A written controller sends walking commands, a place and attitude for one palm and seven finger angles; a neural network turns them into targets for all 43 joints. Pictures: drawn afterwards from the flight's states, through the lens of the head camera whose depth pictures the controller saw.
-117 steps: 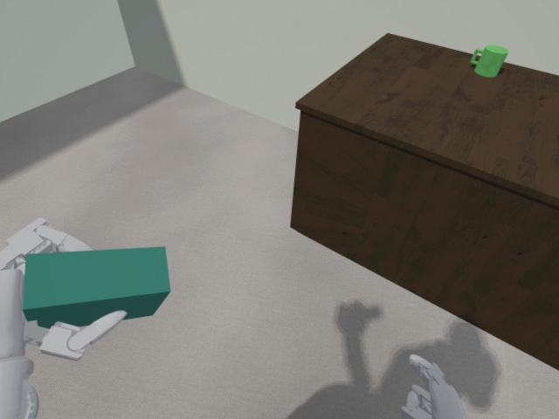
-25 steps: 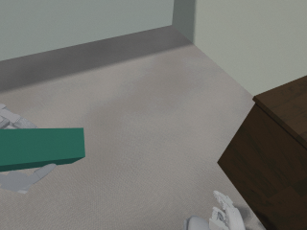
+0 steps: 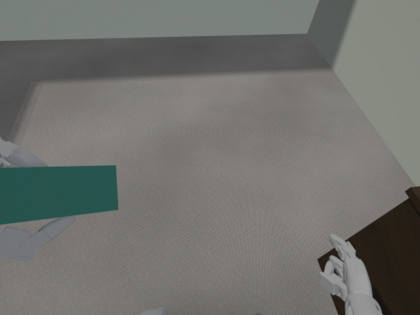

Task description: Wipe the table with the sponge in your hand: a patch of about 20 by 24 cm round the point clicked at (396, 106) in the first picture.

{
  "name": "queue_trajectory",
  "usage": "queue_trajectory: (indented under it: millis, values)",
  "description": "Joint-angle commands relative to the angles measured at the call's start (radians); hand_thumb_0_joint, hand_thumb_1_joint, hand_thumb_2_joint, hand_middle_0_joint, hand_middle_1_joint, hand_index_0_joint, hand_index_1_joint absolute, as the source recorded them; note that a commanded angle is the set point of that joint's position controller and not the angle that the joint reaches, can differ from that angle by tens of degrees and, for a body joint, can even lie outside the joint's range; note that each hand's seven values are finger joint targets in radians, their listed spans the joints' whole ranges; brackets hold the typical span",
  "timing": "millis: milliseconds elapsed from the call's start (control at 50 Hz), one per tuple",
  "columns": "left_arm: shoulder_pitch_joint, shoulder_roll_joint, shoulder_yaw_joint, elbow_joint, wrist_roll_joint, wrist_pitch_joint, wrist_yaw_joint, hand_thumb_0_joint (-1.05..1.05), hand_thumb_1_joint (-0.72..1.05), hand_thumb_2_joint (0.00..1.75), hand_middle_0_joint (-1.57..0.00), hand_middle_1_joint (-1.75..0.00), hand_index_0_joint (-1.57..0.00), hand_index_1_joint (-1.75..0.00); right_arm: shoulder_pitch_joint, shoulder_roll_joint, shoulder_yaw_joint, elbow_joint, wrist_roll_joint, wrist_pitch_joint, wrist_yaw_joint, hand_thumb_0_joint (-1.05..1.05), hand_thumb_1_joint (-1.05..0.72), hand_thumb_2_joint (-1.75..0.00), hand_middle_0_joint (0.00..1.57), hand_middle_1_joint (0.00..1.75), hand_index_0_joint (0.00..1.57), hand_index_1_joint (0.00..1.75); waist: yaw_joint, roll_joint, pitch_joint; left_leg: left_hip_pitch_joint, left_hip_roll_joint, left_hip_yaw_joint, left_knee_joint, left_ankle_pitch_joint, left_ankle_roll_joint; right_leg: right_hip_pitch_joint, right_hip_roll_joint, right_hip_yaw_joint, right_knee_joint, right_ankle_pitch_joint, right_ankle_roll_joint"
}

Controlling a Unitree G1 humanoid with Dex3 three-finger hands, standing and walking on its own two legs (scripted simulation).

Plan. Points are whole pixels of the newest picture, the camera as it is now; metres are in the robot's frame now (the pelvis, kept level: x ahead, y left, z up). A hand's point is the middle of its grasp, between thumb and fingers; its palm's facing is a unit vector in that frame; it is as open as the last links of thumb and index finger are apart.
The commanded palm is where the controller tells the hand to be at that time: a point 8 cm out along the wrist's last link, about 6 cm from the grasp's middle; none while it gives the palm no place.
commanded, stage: walk to a spot facing it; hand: left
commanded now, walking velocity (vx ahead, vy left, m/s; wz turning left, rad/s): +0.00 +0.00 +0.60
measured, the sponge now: (69, 193) +0.24 +0.19 +0.19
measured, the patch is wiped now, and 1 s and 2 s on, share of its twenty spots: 0.00 0.00 0.00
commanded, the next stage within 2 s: none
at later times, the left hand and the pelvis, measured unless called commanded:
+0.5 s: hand out of the picture +0.11 +0.21 +0.18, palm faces +0.65 -0.61 -0.46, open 9.6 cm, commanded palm +0.04 +0.23 +0.20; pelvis -0.01 -0.09 +0.02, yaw +20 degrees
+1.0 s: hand out of the picture -0.10 +0.21 +0.20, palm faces +0.85 -0.41 -0.32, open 9.6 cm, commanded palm -0.17 +0.21 +0.20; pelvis -0.12 -0.11 +0.02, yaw +38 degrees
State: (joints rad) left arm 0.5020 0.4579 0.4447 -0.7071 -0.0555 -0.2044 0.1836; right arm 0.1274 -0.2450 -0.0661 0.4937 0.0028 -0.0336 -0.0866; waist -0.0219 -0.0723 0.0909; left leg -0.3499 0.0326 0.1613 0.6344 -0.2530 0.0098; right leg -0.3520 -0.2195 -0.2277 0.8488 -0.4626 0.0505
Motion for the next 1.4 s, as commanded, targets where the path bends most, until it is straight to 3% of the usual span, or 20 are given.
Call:
queue_trajectory:
  millis: [0,100,280,300,320,340,380,460,720,820,840,860,880,940,980,1220,1260,1300,1320,1380]
  values:
    - [-0.003,0.148,0.118,-0.094,0.021,-0.064,-0.024,0.00,0.10,1.30,-1.20,-1.60,-1.20,-1.60,0.024,-0.096,-0.009,-0.088,-0.006,-0.062,0.046,0.00,-0.90,-0.90,0.20,0.30,0.20,0.30,0.001,0.324,-0.256,0.384,0.396,-0.574,-0.178,1.026,0.232,-0.341,0.094,0.198,0.397,-0.229,0.030]
    - [0.025,0.073,0.039,-0.208,0.004,-0.043,-0.033,0.00,0.10,1.30,-1.20,-1.60,-1.20,-1.60,0.038,-0.082,-0.010,-0.076,0.019,-0.095,0.069,0.00,-0.90,-0.90,0.20,0.30,0.20,0.30,0.010,0.374,-0.263,0.225,0.189,-0.297,-0.195,0.708,0.120,-0.130,0.174,0.135,0.123,0.052,0.046]
    - [-0.038,0.074,0.053,-0.046,-0.010,0.007,-0.037,0.00,0.10,1.30,-1.20,-1.60,-1.20,-1.60,0.015,-0.058,0.023,-0.036,0.009,-0.119,0.038,0.00,-0.90,-0.90,0.20,0.30,0.20,0.30,0.040,0.269,-0.218,0.019,0.192,-0.392,-0.167,0.290,0.102,0.182,0.211,0.139,-0.322,0.139,0.047]
    - [-0.083,0.076,0.049,-0.016,-0.002,0.014,-0.036,0.00,0.10,1.30,-1.20,-1.60,-1.20,-1.60,0.010,-0.049,0.029,-0.034,0.012,-0.115,0.036,0.00,-0.90,-0.90,0.20,0.30,0.20,0.30,0.045,0.165,-0.215,-0.042,0.144,-0.363,-0.085,0.136,0.065,0.253,0.144,0.181,-0.474,0.231,0.024]
    - [-0.111,0.119,0.060,0.017,0.016,0.029,-0.028,0.00,0.10,1.30,-1.20,-1.60,-1.20,-1.60,0.013,-0.020,0.032,-0.043,0.015,-0.108,0.032,0.00,-0.90,-0.90,0.20,0.30,0.20,0.30,0.041,-0.134,-0.204,-0.189,0.001,-0.211,0.143,-0.193,-0.015,0.320,-0.087,0.421,-0.599,0.296,-0.056]
    - [-0.133,0.151,0.080,0.042,0.000,0.051,-0.014,0.00,0.10,1.30,-1.20,-1.60,-1.20,-1.60,-0.007,-0.040,0.028,-0.056,0.015,-0.113,0.022,0.00,-0.90,-0.90,0.20,0.30,0.20,0.30,0.044,-0.229,-0.188,-0.239,-0.079,-0.189,0.443,-0.346,-0.050,0.220,-0.257,0.627,-0.606,0.437,-0.147]
    - [-0.146,0.071,-0.005,0.096,0.010,0.050,-0.021,0.00,0.10,1.30,-1.20,-1.60,-1.20,-1.60,-0.010,-0.067,0.014,-0.011,0.001,-0.105,0.024,0.00,-0.90,-0.90,0.20,0.30,0.20,0.30,0.013,-0.157,-0.160,-0.226,-0.030,-0.233,0.689,-0.223,-0.068,0.131,-0.223,0.473,-0.594,0.397,-0.112]
    - [-0.095,0.087,0.011,0.124,0.023,0.016,-0.027,0.00,0.10,1.30,-1.20,-1.60,-1.20,-1.60,-0.079,-0.038,0.040,-0.012,-0.001,-0.076,0.005,0.00,-0.90,-0.90,0.20,0.30,0.20,0.30,0.024,-0.054,-0.148,-0.261,-0.013,-0.157,0.703,-0.126,-0.094,0.208,-0.096,0.174,-0.519,0.620,-0.083]
    - [-0.026,0.078,0.059,-0.033,0.006,-0.010,0.024,0.00,0.10,1.30,-1.20,-1.60,-1.20,-1.60,0.004,-0.061,0.014,-0.082,-0.019,-0.063,-0.010,0.00,-0.90,-0.90,0.20,0.30,0.20,0.30,0.067,-0.092,-0.276,-0.074,0.028,-0.063,0.103,-0.234,-0.039,0.340,-0.210,0.203,-0.515,0.491,-0.172]
    - [-0.135,0.064,0.003,-0.085,-0.008,-0.012,0.017,0.00,0.10,1.30,-1.20,-1.60,-1.20,-1.60,0.056,-0.068,0.019,-0.089,-0.015,-0.060,-0.005,0.00,-0.90,-0.90,0.20,0.30,0.20,0.30,0.004,-0.017,-0.266,0.148,0.011,-0.053,-0.189,-0.150,0.016,0.128,-0.157,0.133,-0.363,0.070,-0.077]
    - [-0.179,0.060,-0.021,-0.140,-0.011,-0.019,0.012,0.00,0.10,1.30,-1.20,-1.60,-1.20,-1.60,0.052,-0.093,0.019,-0.093,-0.013,-0.072,-0.010,0.00,-0.90,-0.90,0.20,0.30,0.20,0.30,-0.005,0.180,-0.220,0.195,0.117,-0.249,-0.321,-0.241,0.085,-0.048,-0.062,0.094,-0.146,-0.062,-0.035]
    - [-0.224,0.049,-0.043,-0.175,0.004,-0.050,0.005,0.00,0.10,1.30,-1.20,-1.60,-1.20,-1.60,0.031,-0.112,0.028,-0.092,-0.021,-0.097,-0.002,0.00,-0.90,-0.90,0.20,0.30,0.20,0.30,0.001,0.475,-0.132,0.224,0.346,-0.643,-0.435,-0.160,0.203,-0.298,0.119,0.046,0.157,-0.184,0.015]
    - [-0.244,0.095,-0.018,-0.119,0.048,-0.069,-0.004,0.00,0.10,1.30,-1.20,-1.60,-1.20,-1.60,0.027,-0.085,0.038,-0.047,-0.025,-0.110,0.008,0.00,-0.90,-0.90,0.20,0.30,0.20,0.30,0.001,0.458,-0.090,0.145,0.446,-0.791,-0.468,-0.190,0.270,-0.361,0.094,0.176,0.339,-0.135,-0.007]
    - [-0.315,0.114,-0.009,-0.140,0.082,-0.074,-0.022,0.00,0.10,1.30,-1.20,-1.60,-1.20,-1.60,-0.009,-0.085,0.016,-0.036,0.000,-0.125,0.028,0.00,-0.90,-0.90,0.20,0.30,0.20,0.30,0.023,0.296,-0.038,0.033,0.264,-0.531,-0.443,-0.327,0.191,-0.305,0.093,0.195,0.394,0.087,0.011]
    - [-0.201,0.057,-0.037,-0.093,0.064,-0.059,-0.023,0.00,0.10,1.30,-1.20,-1.60,-1.20,-1.60,0.015,-0.082,0.014,-0.022,0.002,-0.127,0.034,0.00,-0.90,-0.90,0.20,0.30,0.20,0.30,0.019,0.331,-0.064,0.041,0.183,-0.429,-0.430,-0.319,0.149,-0.263,0.133,0.150,0.388,0.113,0.020]
    - [-0.201,0.043,-0.045,-0.008,0.033,-0.020,-0.028,0.00,0.10,1.30,-1.20,-1.60,-1.20,-1.60,-0.007,-0.050,0.050,0.003,-0.017,-0.116,0.025,0.00,-0.90,-0.90,0.20,0.30,0.20,0.30,0.041,0.324,-0.167,0.018,0.138,-0.431,-0.400,-0.348,0.136,0.187,0.241,0.044,-0.331,-0.082,-0.012]
    - [-0.190,0.058,-0.042,-0.033,0.037,-0.013,-0.032,0.00,0.10,1.30,-1.20,-1.60,-1.20,-1.60,-0.014,-0.028,0.057,-0.003,-0.009,-0.105,0.032,0.00,-0.90,-0.90,0.20,0.30,0.20,0.30,0.049,0.214,-0.198,-0.138,0.071,-0.342,-0.184,-0.304,0.083,0.396,0.140,0.150,-0.534,0.016,-0.065]
    - [-0.211,0.164,0.021,-0.044,0.030,-0.008,-0.030,0.00,0.10,1.30,-1.20,-1.60,-1.20,-1.60,-0.044,-0.024,0.046,-0.011,-0.001,-0.098,0.030,0.00,-0.90,-0.90,0.20,0.30,0.20,0.30,0.059,-0.169,-0.140,-0.480,-0.053,-0.171,0.392,-0.274,-0.011,0.458,-0.266,0.672,-0.693,-0.131,-0.223]
    - [-0.237,0.174,0.048,-0.054,0.013,-0.023,-0.025,0.00,0.10,1.30,-1.20,-1.60,-1.20,-1.60,-0.058,-0.060,0.043,0.002,-0.017,-0.105,0.021,0.00,-0.90,-0.90,0.20,0.30,0.20,0.30,0.048,-0.065,-0.102,-0.475,-0.017,-0.200,0.534,-0.209,-0.032,0.361,-0.282,0.607,-0.694,-0.035,-0.219]
    - [-0.074,0.109,0.038,0.049,0.009,-0.030,-0.034,0.00,0.10,1.30,-1.20,-1.60,-1.20,-1.60,-0.034,-0.065,0.022,0.007,0.001,-0.086,0.025,0.00,-0.90,-0.90,0.20,0.30,0.20,0.30,0.022,-0.018,-0.079,-0.463,0.028,-0.186,0.621,-0.056,-0.054,0.321,-0.160,0.398,-0.642,0.135,-0.173]
